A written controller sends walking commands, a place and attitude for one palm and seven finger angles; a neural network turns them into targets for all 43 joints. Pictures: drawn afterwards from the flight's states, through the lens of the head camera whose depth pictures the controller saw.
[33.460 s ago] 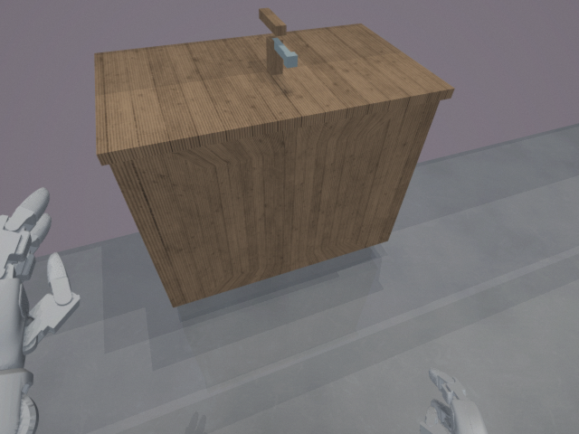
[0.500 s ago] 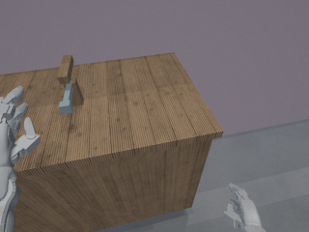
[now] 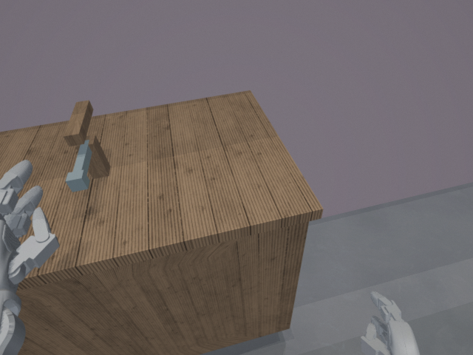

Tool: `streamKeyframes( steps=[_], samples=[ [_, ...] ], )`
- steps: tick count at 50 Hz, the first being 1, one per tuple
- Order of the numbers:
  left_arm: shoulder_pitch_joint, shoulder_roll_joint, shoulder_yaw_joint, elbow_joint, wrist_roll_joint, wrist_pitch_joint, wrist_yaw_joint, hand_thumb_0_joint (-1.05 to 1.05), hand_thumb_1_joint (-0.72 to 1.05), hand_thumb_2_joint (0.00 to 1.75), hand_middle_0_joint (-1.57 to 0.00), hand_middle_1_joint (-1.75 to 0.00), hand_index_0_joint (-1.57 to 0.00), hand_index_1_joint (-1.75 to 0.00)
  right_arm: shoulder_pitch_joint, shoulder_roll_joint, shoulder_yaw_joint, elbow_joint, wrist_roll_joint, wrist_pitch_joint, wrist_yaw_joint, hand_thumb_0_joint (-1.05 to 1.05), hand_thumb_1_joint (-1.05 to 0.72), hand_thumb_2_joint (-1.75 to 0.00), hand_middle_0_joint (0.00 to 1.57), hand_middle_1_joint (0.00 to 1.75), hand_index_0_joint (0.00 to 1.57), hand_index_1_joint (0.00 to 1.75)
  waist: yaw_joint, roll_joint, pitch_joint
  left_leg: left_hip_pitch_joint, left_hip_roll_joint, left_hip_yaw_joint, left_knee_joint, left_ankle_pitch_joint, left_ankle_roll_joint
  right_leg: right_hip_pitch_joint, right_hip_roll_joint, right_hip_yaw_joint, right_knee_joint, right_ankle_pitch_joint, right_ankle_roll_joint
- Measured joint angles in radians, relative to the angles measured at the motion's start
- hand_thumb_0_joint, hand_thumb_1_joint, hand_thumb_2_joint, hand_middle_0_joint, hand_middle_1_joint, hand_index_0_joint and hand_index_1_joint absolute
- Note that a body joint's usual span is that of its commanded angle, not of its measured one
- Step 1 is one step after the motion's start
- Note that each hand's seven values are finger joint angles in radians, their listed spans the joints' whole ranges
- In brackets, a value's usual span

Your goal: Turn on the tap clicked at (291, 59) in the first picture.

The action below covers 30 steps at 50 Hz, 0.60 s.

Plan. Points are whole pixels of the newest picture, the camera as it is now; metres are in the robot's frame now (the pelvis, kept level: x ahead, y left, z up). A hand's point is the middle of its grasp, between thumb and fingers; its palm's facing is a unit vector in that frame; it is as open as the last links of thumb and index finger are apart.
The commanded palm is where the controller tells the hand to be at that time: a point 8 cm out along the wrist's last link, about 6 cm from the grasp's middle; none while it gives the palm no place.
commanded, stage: turn the palm inward beside the body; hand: left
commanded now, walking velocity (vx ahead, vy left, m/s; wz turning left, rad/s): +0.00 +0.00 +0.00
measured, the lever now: (78, 180) +0.36 +0.34 +0.13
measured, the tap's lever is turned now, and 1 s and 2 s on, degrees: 0 0 0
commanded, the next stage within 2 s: reach beside the lever's end, fingers flat in 1.14 s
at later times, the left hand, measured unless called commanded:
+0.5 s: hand (52, 254) +0.18 +0.25 +0.18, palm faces +0.49 -0.86 -0.16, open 7.4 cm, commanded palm +0.12 +0.28 +0.19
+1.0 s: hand (54, 257) +0.17 +0.24 +0.19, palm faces +0.50 -0.86 -0.14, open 7.4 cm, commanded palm +0.11 +0.28 +0.19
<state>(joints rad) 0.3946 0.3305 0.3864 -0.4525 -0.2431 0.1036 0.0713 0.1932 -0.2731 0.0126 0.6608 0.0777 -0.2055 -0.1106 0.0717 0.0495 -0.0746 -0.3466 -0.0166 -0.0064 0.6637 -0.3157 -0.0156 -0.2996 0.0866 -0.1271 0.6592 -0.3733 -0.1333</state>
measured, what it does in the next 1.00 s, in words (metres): stands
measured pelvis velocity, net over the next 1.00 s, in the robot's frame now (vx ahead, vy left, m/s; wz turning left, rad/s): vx -0.01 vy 0.01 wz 0.02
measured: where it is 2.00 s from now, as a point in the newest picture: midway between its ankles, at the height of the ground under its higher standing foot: outside the picture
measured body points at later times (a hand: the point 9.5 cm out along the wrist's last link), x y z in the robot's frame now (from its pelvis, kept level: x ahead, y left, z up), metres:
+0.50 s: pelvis -0.01 +0.01 +0.00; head -0.04 -0.03 +0.45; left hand +0.15 +0.29 +0.19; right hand +0.22 -0.20 -0.06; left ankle +0.02 +0.14 -0.72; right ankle -0.01 -0.01 -0.72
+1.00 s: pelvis -0.01 +0.01 +0.01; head -0.05 -0.03 +0.45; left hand +0.14 +0.28 +0.20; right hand +0.22 -0.19 -0.06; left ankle +0.02 +0.14 -0.72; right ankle -0.01 -0.01 -0.72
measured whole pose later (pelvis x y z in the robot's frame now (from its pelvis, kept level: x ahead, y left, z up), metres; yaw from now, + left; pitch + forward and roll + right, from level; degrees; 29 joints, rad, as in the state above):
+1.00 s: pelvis -0.01 +0.01 +0.01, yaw +1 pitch -3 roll +1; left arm 0.42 0.26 0.27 -0.62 -0.28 0.34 0.21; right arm 0.14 -0.24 0.07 0.68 0.08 -0.23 -0.10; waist 0.09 0.08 -0.06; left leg -0.29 -0.02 -0.03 0.63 -0.29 -0.01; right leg -0.22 0.09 -0.15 0.59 -0.34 -0.13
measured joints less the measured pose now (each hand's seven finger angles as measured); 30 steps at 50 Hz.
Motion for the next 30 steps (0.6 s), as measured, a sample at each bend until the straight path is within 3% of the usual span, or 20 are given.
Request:
streamKeyframes(
  steps=[14,30],
  samples=[
    [0.015,-0.029,-0.072,-0.081,-0.003,0.105,0.082,0.01,0.89,0.9,-0.2,-0.3,-0.21,-0.3,-0.03,0.038,0.037,0.011,0.001,-0.03,0.003,0.01,-0.9,-0.9,0.2,0.3,0.2,0.3,0.006,0.023,-0.001,0.008,0.003,-0.011,0.008,0.008,0.003,0.021,0.003,-0.011,-0.015,0.015,0.005],
    [0.047,-0.071,-0.115,-0.152,-0.019,0.159,0.1,0.01,0.9,0.9,-0.2,-0.3,-0.2,-0.3,-0.042,0.027,0.047,0.003,0.001,-0.046,0.007,0.01,-0.9,-0.9,0.2,0.3,0.2,0.3,0.018,0.013,0.001,0.035,-0.015,-0.014,-0.015,0.013,0.018,0.047,-0.012,-0.014,-0.029,0.016,0.005]
  ],
)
